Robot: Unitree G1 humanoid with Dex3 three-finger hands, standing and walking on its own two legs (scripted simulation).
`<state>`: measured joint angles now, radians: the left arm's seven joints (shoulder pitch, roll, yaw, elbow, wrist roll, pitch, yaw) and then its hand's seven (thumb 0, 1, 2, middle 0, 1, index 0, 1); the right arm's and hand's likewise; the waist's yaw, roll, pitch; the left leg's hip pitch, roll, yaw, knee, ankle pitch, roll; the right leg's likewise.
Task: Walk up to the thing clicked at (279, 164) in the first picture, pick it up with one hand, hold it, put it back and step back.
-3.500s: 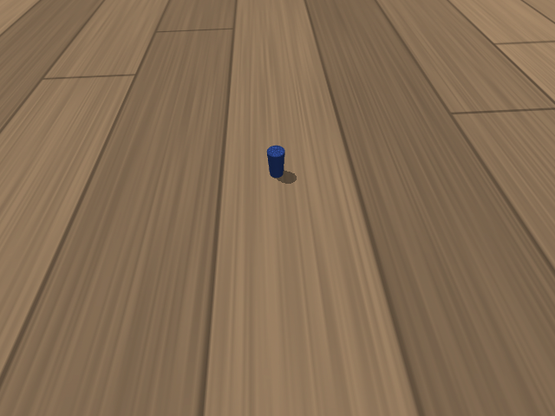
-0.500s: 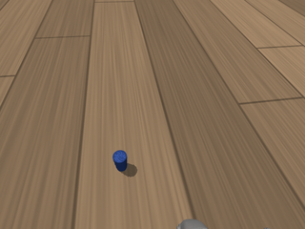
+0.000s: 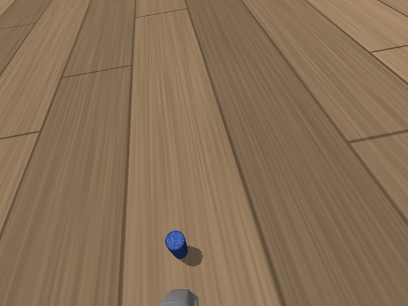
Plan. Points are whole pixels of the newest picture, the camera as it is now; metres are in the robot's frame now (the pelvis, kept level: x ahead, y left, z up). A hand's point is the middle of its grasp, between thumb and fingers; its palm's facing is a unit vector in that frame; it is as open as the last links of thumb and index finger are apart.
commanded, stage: walk up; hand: left
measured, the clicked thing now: (177, 246) +0.47 +0.23 -0.69
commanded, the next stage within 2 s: stand in 1.88 s
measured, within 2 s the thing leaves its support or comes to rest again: neither
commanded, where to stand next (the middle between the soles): +0.13 +0.02 m, yaw +0 degrees
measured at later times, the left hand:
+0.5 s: hand out of the picture +0.11 +0.31 -0.17, palm faces -0.07 -0.93 -0.35, open 7.3 cm
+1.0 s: hand (115, 271) +0.22 +0.26 -0.15, palm faces -0.03 -0.94 -0.33, open 7.3 cm
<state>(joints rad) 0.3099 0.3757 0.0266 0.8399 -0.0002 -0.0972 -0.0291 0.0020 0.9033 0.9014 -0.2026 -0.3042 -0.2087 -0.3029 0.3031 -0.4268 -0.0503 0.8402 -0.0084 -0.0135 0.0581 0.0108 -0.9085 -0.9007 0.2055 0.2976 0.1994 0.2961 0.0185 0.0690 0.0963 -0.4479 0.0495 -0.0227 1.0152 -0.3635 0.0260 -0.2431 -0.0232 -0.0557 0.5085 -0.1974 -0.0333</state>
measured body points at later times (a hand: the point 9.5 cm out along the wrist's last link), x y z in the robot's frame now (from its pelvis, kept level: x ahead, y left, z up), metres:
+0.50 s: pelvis +0.06 +0.04 -0.01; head +0.08 +0.05 +0.44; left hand +0.11 +0.36 -0.14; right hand +0.13 -0.28 -0.11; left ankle +0.13 +0.17 -0.74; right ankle +0.09 -0.11 -0.73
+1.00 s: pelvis +0.10 +0.02 +0.00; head +0.11 +0.02 +0.45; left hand +0.22 +0.31 -0.12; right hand +0.17 -0.29 -0.13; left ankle +0.12 +0.16 -0.74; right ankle +0.09 -0.11 -0.74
